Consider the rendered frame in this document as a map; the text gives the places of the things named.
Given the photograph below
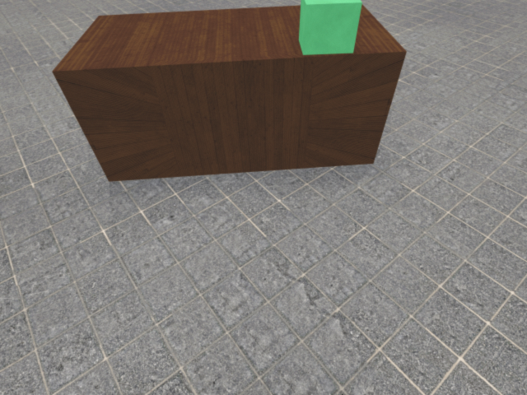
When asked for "carton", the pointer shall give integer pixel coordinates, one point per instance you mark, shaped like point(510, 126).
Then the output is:
point(328, 26)

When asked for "pedestal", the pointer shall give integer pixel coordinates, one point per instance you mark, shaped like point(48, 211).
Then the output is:
point(174, 94)

